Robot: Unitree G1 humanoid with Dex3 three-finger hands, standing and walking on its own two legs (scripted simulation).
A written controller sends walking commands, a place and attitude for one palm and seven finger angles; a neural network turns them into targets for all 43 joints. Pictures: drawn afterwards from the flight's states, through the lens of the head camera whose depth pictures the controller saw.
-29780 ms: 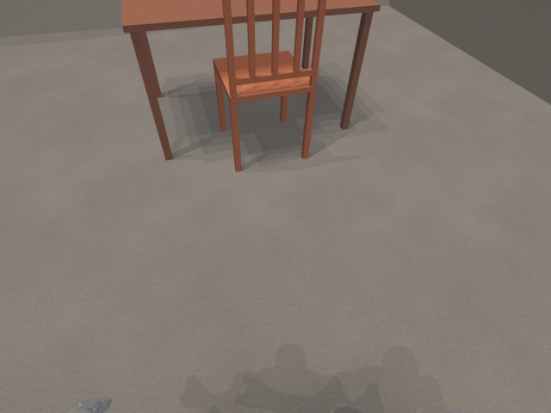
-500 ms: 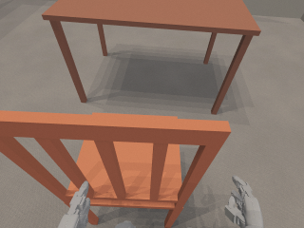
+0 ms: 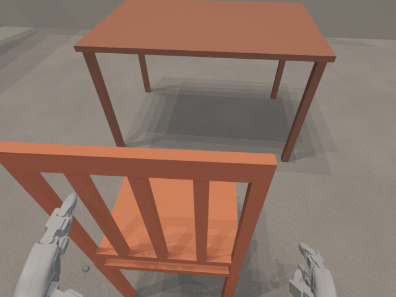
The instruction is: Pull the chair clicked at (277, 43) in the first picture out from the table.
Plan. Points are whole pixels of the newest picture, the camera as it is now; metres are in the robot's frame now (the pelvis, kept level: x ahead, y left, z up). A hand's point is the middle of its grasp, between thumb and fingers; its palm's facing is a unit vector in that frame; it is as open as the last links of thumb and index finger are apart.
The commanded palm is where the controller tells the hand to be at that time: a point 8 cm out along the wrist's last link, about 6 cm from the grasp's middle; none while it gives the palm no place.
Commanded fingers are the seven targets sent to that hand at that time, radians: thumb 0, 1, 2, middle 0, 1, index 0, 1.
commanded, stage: draw the hand back to the body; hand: left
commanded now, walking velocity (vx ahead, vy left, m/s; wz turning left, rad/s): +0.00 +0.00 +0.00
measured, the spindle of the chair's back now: (152, 223) +0.27 +0.13 +0.00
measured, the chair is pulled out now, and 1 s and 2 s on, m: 0.66 0.64 0.64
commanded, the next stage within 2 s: step back with the hand held close in 0.96 s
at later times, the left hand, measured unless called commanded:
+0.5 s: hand (44, 233) +0.18 +0.25 +0.14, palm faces +0.34 -0.80 -0.50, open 9.8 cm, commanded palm +0.16 +0.29 +0.22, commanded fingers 0.00 0.79 0.85 -0.19 -0.28 -0.19 -0.28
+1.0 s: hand (38, 170) +0.23 +0.25 +0.22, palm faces +0.50 -0.75 -0.43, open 7.3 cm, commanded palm +0.17 +0.28 +0.23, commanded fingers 0.00 0.90 0.90 -0.20 -0.30 -0.20 -0.30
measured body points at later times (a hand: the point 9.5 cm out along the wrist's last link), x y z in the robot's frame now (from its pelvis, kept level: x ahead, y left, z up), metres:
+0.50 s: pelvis +0.02 -0.01 +0.05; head +0.01 -0.03 +0.49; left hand +0.15 +0.29 +0.17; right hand +0.22 -0.22 -0.03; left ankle +0.02 +0.13 -0.68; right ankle +0.02 -0.14 -0.68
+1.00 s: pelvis +0.03 -0.02 +0.05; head +0.02 -0.05 +0.50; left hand +0.20 +0.29 +0.24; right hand +0.24 -0.23 -0.03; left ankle +0.02 +0.13 -0.68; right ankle +0.02 -0.14 -0.68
